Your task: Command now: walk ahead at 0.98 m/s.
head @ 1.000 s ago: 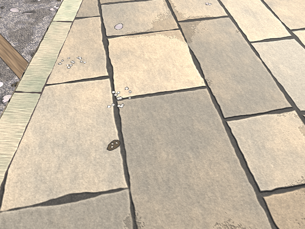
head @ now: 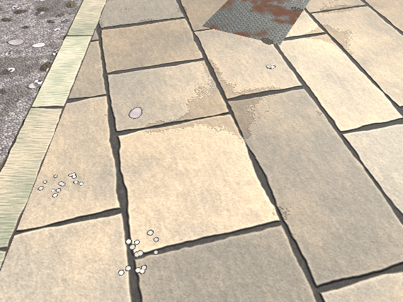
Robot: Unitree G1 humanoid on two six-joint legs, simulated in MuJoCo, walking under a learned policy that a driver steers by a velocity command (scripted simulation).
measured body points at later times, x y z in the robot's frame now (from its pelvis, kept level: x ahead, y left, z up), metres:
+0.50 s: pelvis +0.31 -0.05 -0.01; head +0.34 -0.06 +0.44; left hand +0.39 +0.20 -0.14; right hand +0.42 -0.31 -0.14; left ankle +0.36 +0.12 -0.70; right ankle +0.41 -0.12 -0.74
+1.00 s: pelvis +0.41 -0.03 +0.00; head +0.41 -0.03 +0.45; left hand +0.48 +0.23 -0.13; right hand +0.40 -0.29 -0.15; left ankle +0.37 +0.10 -0.74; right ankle +0.41 -0.14 -0.71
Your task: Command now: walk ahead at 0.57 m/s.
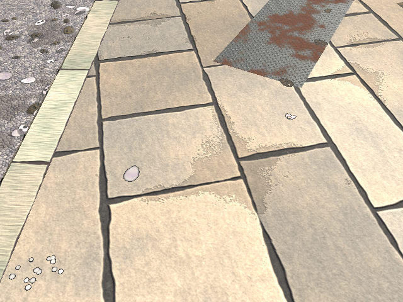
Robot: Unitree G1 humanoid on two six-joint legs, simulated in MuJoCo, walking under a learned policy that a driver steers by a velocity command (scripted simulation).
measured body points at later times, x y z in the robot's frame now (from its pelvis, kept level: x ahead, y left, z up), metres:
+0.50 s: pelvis +0.28 -0.05 -0.02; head +0.30 -0.06 +0.43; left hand +0.15 +0.17 -0.15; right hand +0.55 -0.24 -0.09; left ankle +0.54 +0.10 -0.68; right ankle +0.06 -0.15 -0.74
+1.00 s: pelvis +0.72 -0.03 -0.01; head +0.74 -0.04 +0.44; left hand +0.96 +0.18 -0.08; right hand +0.67 -0.28 -0.16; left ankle +0.57 +0.08 -0.74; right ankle +0.98 -0.16 -0.70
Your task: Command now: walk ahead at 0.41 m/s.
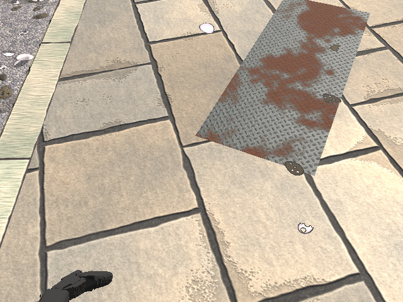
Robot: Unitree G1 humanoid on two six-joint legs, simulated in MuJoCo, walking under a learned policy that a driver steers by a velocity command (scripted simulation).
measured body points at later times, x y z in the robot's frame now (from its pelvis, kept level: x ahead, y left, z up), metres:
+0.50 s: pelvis +0.18 -0.02 +0.01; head +0.18 +0.00 +0.46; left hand +0.29 +0.23 -0.13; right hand +0.27 -0.28 -0.12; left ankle +0.21 +0.12 -0.73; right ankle +0.26 -0.11 -0.73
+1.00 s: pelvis +0.24 +0.00 +0.01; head +0.25 +0.01 +0.46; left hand +0.32 +0.25 -0.14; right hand +0.28 -0.24 -0.14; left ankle +0.21 +0.12 -0.73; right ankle +0.26 -0.11 -0.73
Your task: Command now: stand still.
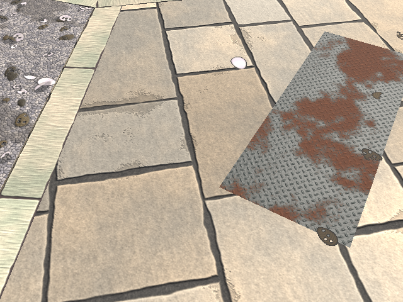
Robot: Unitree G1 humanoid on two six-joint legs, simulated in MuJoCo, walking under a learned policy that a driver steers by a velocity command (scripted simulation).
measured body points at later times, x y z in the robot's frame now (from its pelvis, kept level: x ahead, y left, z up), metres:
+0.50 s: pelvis +0.00 +0.00 +0.00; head +0.01 +0.00 +0.45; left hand +0.05 +0.25 -0.15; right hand +0.01 -0.23 -0.16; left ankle -0.03 +0.12 -0.74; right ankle +0.02 -0.11 -0.74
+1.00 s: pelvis +0.00 +0.01 +0.00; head +0.02 +0.01 +0.45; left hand +0.03 +0.24 -0.16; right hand -0.01 -0.22 -0.16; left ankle -0.03 +0.12 -0.74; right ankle +0.02 -0.11 -0.74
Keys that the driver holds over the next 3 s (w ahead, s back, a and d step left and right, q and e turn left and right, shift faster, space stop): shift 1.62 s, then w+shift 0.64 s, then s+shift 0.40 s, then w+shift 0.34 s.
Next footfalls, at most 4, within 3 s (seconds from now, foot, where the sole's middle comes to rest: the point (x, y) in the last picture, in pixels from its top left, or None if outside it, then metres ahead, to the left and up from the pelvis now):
1.96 right None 0.17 -0.17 -0.77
2.42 left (203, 256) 0.67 0.02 -0.77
2.88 right None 0.50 -0.19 -0.77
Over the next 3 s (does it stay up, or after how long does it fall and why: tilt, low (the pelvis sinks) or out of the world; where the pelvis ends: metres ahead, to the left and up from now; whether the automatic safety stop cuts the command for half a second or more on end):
stays up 0.52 -0.11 0.00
